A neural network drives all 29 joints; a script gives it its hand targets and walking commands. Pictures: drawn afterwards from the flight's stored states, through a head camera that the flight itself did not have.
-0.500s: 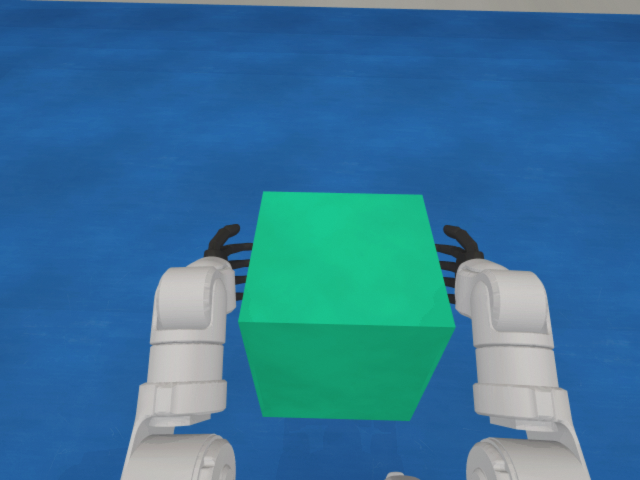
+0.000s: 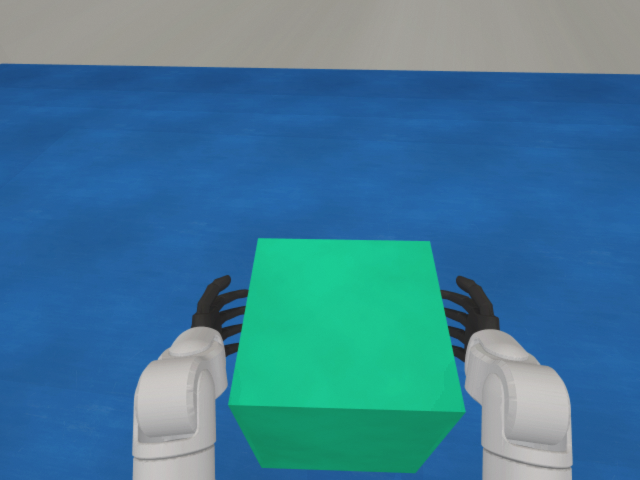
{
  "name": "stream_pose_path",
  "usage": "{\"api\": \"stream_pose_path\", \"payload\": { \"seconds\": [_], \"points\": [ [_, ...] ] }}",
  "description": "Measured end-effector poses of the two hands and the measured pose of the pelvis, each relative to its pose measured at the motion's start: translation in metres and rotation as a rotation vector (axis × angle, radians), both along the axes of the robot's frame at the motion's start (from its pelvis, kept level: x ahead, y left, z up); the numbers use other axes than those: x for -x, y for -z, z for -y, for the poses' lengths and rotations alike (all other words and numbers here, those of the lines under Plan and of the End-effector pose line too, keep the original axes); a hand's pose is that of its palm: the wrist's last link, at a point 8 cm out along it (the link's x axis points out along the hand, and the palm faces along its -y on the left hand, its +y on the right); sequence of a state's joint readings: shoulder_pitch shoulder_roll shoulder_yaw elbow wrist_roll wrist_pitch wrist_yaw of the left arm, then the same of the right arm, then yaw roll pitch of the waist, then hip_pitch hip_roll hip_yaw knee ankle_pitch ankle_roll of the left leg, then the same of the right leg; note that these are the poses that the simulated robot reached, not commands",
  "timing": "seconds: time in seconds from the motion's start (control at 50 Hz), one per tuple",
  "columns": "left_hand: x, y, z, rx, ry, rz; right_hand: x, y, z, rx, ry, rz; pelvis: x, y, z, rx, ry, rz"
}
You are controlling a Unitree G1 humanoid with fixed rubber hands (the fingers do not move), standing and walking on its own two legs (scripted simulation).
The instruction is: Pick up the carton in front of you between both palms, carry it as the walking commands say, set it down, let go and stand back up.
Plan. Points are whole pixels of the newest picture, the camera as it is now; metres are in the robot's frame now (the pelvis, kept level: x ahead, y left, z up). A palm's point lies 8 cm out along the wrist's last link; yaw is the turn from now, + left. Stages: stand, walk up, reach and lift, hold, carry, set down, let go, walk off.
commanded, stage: carry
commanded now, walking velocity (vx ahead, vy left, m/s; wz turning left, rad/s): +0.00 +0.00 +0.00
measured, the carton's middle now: (340, 361) +0.29 +0.00 +0.01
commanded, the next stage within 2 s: hold in 1.68 s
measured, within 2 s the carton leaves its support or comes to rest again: neither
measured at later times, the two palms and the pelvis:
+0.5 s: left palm (216, 318) +0.33 +0.16 +0.05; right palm (448, 321) +0.33 -0.14 +0.05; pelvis +0.06 +0.02 -0.01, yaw -1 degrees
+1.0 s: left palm (218, 322) +0.33 +0.16 +0.04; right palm (446, 325) +0.33 -0.14 +0.04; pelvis +0.03 +0.02 -0.01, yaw -1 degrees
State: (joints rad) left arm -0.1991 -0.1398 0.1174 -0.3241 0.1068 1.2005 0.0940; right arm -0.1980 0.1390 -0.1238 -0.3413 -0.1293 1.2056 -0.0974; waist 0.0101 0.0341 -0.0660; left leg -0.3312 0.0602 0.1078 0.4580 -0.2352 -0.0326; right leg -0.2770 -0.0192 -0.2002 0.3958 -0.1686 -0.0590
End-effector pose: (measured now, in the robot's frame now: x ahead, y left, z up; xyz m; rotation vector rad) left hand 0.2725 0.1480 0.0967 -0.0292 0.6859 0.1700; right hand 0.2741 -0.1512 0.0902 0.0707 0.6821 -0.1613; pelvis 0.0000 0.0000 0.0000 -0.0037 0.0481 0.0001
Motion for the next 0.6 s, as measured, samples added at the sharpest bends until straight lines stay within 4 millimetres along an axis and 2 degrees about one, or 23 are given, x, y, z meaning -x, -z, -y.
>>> {"api": "stream_pose_path", "payload": {
  "seconds": [0.12, 0.24, 0.38, 0.6],
  "points": [
    [-0.031, -0.005, -0.005, 0.017, 0.024, 0.01, -0.026, -0.014, -0.005, 0.037, 0.009, 0.009, -0.043, 0.003, -0.008, -0.004, 0.013, 0.012],
    [-0.048, 0.01, -0.01, 0.007, 0.033, -0.03, -0.044, 0.0, -0.01, 0.052, -0.001, -0.032, -0.064, 0.006, -0.013, -0.009, 0.018, -0.001],
    [-0.054, 0.032, -0.014, -0.018, 0.049, -0.06, -0.048, 0.024, -0.014, 0.069, -0.012, -0.062, -0.067, 0.009, -0.018, -0.007, 0.021, -0.003],
    [-0.066, 0.06, -0.015, -0.068, 0.089, -0.038, -0.06, 0.052, -0.017, 0.115, -0.044, -0.041, -0.055, 0.009, -0.021, -0.004, 0.024, 0.013]
  ]
}}
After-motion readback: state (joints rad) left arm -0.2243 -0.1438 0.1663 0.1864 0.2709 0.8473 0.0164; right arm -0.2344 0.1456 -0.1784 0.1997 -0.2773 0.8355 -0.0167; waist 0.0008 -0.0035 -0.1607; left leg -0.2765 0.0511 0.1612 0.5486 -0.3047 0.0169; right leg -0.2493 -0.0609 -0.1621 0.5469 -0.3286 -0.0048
